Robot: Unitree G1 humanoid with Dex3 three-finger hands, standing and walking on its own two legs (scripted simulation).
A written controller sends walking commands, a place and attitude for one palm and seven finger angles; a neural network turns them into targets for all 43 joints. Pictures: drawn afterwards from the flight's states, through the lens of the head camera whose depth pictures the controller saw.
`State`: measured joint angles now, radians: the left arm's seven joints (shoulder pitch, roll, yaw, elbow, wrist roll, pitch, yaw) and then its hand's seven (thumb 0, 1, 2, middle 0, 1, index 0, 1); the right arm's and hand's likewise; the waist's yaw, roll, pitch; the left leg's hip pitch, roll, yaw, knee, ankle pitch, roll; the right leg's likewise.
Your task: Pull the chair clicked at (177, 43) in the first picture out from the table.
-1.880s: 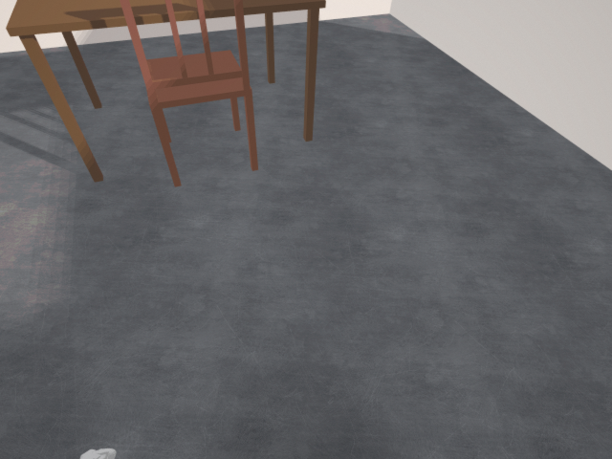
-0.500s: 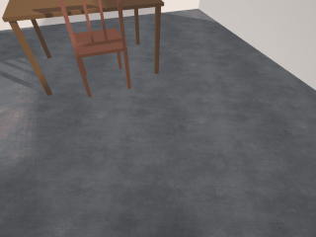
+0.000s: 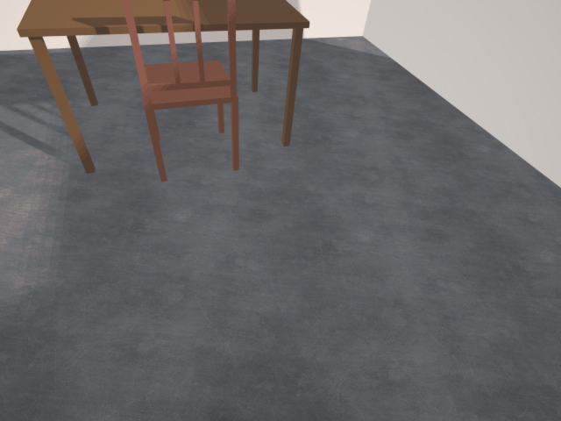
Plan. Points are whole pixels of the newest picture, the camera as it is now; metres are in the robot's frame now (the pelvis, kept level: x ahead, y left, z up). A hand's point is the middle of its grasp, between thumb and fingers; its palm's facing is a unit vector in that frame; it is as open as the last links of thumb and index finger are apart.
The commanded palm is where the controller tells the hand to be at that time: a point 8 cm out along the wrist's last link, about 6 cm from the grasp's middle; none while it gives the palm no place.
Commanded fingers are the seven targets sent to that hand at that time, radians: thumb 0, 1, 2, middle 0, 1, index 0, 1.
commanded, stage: walk to a spot facing it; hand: left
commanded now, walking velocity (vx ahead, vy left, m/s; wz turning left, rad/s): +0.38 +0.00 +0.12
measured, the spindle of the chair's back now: (172, 44) +1.44 +0.50 -0.07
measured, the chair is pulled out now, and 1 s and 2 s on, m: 0.00 0.00 0.00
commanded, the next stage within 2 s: turn to face it in 1.56 s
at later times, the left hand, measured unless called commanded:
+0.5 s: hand (209, 335) +0.31 +0.14 -0.17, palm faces +0.06 -0.98 -0.19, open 7.4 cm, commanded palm none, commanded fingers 0.00 0.90 0.90 -0.20 -0.30 -0.20 -0.30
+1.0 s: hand (182, 304) +0.37 +0.21 -0.17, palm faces +0.19 -0.97 -0.14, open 7.4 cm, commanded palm none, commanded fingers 0.00 0.90 0.90 -0.20 -0.30 -0.20 -0.30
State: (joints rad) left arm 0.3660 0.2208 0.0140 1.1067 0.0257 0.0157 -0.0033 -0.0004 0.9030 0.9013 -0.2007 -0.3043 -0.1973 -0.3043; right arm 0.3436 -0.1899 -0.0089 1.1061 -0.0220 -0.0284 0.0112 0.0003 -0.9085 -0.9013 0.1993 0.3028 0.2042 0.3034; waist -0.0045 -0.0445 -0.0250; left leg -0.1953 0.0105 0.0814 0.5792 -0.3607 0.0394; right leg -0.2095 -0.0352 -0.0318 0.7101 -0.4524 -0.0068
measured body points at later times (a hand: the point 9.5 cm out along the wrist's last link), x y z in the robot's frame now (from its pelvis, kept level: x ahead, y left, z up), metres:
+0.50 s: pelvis +0.21 -0.04 -0.01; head +0.23 -0.04 +0.44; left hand +0.31 +0.20 -0.15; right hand +0.12 -0.25 -0.16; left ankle +0.07 +0.08 -0.63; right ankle +0.27 -0.13 -0.73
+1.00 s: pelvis +0.43 +0.04 +0.01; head +0.44 +0.07 +0.46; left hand +0.36 +0.26 -0.16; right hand +0.52 -0.19 -0.12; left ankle +0.43 +0.11 -0.73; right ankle +0.41 -0.11 -0.63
